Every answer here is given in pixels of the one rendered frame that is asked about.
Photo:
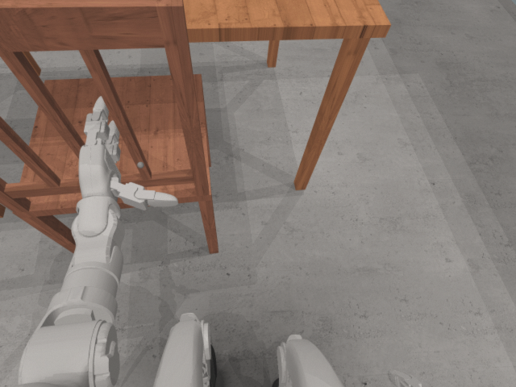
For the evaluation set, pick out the left robot hand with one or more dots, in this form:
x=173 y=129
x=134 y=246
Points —
x=97 y=165

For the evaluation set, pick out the robot left thigh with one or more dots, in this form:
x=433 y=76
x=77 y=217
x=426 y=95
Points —
x=187 y=347

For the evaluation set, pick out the left robot forearm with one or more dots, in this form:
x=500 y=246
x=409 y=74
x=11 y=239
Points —
x=92 y=280

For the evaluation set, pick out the table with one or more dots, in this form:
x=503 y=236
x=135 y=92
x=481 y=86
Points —
x=354 y=21

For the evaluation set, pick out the robot right thigh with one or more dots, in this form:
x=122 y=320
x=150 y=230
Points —
x=301 y=364

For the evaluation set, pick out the right robot hand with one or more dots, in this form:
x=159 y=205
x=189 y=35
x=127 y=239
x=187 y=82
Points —
x=400 y=379

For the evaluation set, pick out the chair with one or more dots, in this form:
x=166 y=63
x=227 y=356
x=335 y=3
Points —
x=161 y=119

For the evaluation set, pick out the robot thigh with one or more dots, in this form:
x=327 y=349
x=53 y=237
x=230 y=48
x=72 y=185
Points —
x=301 y=364
x=187 y=347

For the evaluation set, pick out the left robot upper arm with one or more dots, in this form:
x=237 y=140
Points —
x=80 y=354

